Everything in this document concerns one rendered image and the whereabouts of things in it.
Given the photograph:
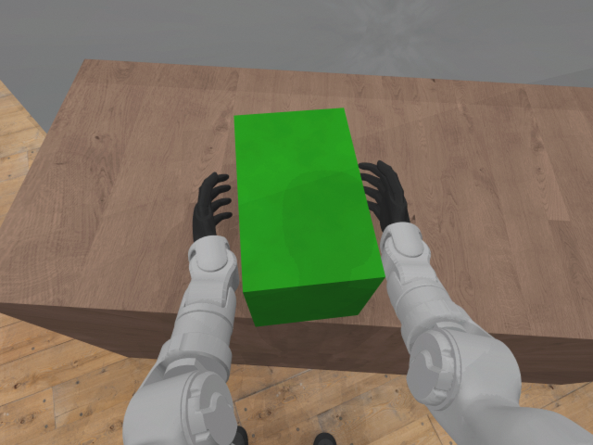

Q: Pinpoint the robot right hand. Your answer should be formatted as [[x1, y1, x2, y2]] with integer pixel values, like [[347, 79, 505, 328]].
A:
[[359, 160, 410, 232]]

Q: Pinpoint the robot left upper arm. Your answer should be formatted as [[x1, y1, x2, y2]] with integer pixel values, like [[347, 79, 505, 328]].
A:
[[123, 369, 237, 445]]

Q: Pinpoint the carton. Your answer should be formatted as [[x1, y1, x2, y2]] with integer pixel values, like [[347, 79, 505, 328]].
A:
[[233, 108, 385, 326]]

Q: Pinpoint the right robot forearm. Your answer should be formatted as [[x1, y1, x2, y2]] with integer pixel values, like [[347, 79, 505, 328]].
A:
[[380, 222, 522, 396]]

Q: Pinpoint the robot left hand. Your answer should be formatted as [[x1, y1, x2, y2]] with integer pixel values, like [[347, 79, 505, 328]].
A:
[[193, 172, 233, 242]]

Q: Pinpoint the left robot forearm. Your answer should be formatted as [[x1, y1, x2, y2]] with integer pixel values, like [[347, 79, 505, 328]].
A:
[[122, 235, 239, 445]]

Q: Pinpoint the robot right upper arm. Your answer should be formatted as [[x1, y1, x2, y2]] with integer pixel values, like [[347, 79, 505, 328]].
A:
[[406, 327, 593, 445]]

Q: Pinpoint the pedestal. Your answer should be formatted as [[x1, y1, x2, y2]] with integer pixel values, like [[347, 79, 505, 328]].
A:
[[0, 59, 593, 385]]

